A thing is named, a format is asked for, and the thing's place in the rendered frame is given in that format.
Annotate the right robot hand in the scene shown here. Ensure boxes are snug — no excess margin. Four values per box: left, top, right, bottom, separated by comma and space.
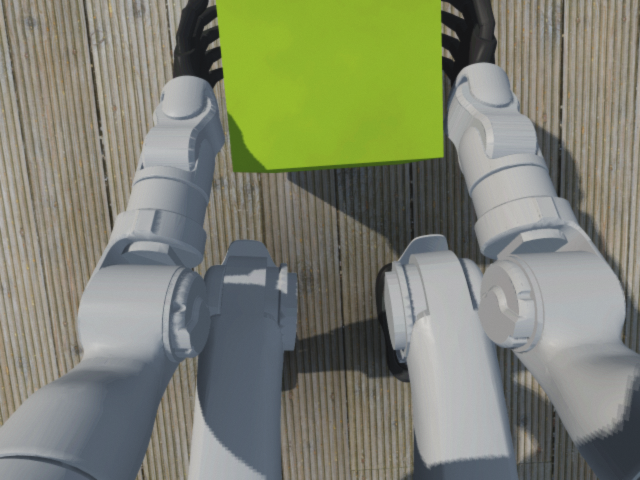
441, 0, 497, 88

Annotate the left robot forearm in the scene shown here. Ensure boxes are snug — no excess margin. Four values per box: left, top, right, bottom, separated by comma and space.
78, 76, 225, 348

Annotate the robot right thigh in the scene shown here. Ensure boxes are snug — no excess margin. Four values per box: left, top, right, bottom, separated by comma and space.
384, 250, 519, 480

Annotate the robot right foot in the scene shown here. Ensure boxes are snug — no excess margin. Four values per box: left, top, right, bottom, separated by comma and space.
375, 263, 410, 382

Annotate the left robot hand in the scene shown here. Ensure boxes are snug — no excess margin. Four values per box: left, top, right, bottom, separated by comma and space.
173, 0, 224, 89

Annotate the right robot forearm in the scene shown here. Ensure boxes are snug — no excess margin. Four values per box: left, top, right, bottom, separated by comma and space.
443, 63, 626, 322

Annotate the robot left upper arm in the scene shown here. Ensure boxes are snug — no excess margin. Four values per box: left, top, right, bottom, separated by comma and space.
0, 264, 211, 480

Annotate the carton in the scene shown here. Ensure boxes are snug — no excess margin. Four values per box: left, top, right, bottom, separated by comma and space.
216, 0, 444, 173

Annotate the robot right upper arm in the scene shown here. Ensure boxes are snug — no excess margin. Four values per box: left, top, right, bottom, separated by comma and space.
478, 251, 640, 480

